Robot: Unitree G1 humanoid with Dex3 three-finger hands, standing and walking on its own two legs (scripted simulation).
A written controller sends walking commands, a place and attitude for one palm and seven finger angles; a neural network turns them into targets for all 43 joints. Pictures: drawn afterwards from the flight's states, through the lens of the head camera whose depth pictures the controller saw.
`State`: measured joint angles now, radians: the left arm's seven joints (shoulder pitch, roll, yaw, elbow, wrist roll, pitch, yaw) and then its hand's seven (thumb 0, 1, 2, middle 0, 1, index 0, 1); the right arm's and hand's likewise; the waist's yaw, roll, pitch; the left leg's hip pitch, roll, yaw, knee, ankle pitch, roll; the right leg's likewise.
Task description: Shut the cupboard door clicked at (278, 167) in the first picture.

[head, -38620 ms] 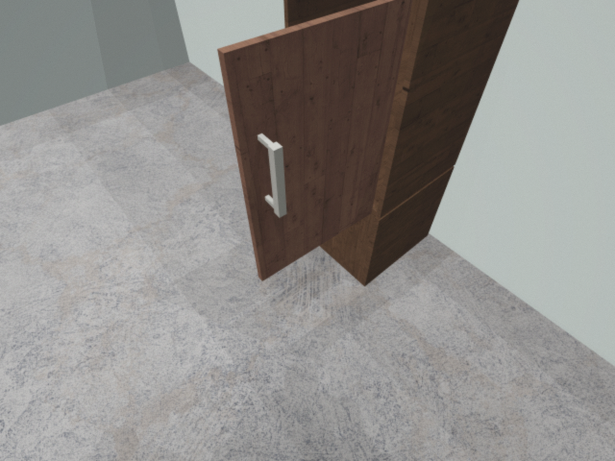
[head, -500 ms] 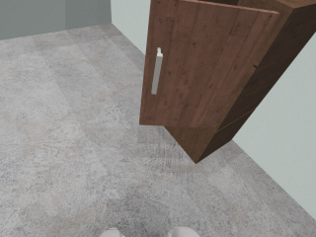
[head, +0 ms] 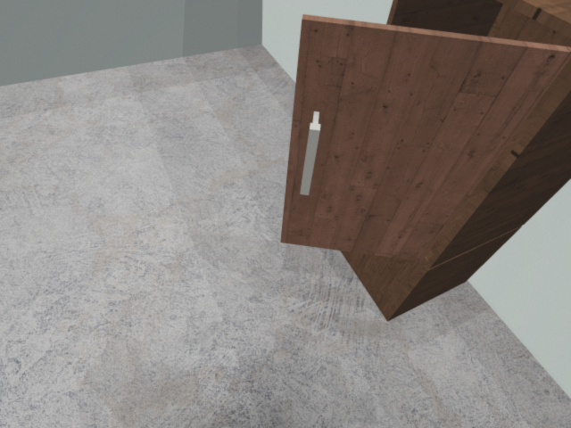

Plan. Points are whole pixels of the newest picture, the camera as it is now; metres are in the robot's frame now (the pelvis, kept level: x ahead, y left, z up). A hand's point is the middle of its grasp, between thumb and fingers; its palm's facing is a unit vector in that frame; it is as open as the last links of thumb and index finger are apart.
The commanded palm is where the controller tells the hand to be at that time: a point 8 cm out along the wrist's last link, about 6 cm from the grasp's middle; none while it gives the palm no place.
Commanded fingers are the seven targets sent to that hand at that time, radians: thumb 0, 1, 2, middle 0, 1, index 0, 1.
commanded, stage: shuffle to correct the standing spot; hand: left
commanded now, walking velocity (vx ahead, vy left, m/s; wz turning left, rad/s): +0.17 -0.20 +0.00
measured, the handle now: (310, 155) +0.59 +0.01 +0.02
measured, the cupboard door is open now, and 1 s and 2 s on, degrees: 57 57 57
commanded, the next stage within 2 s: come to a stop and stand still in 1.18 s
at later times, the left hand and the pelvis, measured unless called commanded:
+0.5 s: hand (247, 375) +0.22 +0.08 -0.17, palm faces +0.01 -0.97 -0.22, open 7.4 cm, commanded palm none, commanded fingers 0.00 0.90 0.90 -0.20 -0.30 -0.20 -0.30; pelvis +0.12 -0.11 +0.00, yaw +2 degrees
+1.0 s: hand (310, 335) +0.31 -0.03 -0.17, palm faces -0.05 -0.97 -0.25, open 7.4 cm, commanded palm none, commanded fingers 0.00 0.90 0.90 -0.20 -0.30 -0.20 -0.30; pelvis +0.20 -0.22 -0.01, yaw -1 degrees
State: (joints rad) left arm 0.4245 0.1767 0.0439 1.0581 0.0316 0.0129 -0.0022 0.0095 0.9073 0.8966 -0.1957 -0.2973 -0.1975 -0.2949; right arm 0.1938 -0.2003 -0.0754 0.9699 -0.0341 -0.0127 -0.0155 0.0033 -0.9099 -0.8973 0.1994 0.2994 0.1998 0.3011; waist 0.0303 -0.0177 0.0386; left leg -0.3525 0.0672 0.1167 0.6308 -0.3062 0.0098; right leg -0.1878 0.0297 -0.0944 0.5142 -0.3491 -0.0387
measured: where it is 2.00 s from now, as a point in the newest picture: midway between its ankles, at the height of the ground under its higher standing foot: outside the picture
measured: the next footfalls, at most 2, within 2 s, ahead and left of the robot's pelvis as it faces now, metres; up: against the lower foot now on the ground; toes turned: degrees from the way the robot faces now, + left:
right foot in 0.36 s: +0.19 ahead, -0.24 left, +0.00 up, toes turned -5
left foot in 0.62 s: +0.20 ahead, -0.04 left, +0.00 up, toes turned +10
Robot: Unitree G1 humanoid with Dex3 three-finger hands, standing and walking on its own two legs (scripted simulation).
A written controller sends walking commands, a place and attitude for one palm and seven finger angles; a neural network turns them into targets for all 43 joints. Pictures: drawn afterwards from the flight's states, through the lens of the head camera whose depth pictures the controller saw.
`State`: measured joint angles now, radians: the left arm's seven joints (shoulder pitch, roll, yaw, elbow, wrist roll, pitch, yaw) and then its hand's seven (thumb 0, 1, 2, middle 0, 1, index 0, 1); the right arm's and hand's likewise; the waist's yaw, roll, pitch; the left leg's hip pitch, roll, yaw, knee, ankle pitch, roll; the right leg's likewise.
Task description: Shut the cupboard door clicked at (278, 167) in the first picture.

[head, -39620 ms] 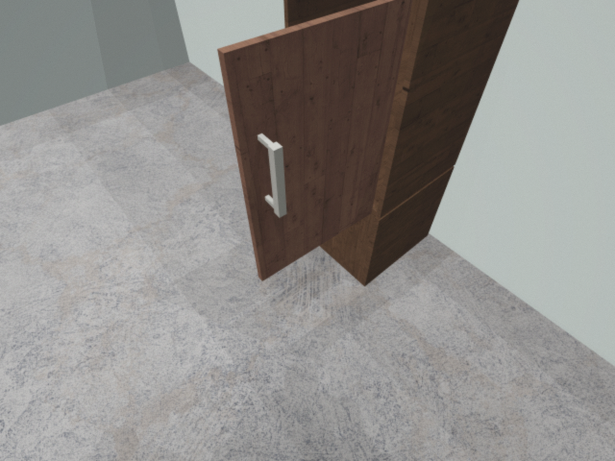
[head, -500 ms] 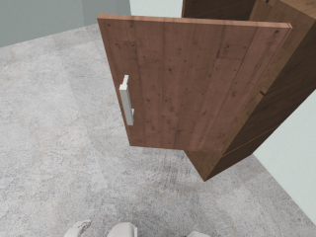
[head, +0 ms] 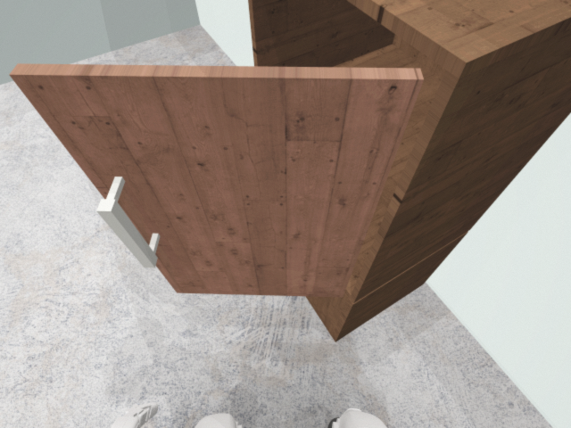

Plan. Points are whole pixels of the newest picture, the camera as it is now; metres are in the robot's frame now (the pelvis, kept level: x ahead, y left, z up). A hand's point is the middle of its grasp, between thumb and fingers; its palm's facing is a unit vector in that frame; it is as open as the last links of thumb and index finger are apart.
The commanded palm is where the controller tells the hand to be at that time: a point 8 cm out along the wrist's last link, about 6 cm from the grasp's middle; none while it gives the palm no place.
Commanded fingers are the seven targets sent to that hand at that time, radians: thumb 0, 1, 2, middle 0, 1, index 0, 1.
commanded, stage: shuffle to correct the standing spot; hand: left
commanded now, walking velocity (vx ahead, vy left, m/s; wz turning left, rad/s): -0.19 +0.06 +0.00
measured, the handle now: (135, 226) +0.38 +0.24 +0.02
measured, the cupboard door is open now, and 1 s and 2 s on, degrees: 57 57 57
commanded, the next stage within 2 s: come to a stop and stand still in 0.18 s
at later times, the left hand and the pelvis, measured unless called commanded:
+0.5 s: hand out of the picture -0.02 +0.20 -0.17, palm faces +0.09 -0.98 -0.18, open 7.4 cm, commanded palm none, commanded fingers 0.00 0.90 0.90 -0.20 -0.30 -0.20 -0.30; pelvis -0.06 +0.01 +0.02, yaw +1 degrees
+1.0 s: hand out of the picture -0.08 +0.15 -0.16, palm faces +0.00 -0.98 -0.19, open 7.3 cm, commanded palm none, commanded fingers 0.00 0.90 0.90 -0.20 -0.30 -0.20 -0.30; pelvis -0.08 -0.02 +0.02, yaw +0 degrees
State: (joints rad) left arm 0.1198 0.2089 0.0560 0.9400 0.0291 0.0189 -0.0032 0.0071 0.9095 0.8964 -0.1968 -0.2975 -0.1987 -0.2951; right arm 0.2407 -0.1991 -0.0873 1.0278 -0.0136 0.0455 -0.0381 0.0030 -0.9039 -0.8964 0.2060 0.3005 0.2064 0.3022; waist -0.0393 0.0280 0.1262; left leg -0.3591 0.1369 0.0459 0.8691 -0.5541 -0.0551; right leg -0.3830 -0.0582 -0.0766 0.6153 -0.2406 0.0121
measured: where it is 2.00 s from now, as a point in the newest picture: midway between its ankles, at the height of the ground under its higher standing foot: outside the picture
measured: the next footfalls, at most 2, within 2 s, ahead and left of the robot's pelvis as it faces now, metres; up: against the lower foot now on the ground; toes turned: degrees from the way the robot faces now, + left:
left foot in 0.34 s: -0.03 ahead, +0.07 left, +0.00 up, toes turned +3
right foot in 0.80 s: -0.05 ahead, -0.10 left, +0.00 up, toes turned +3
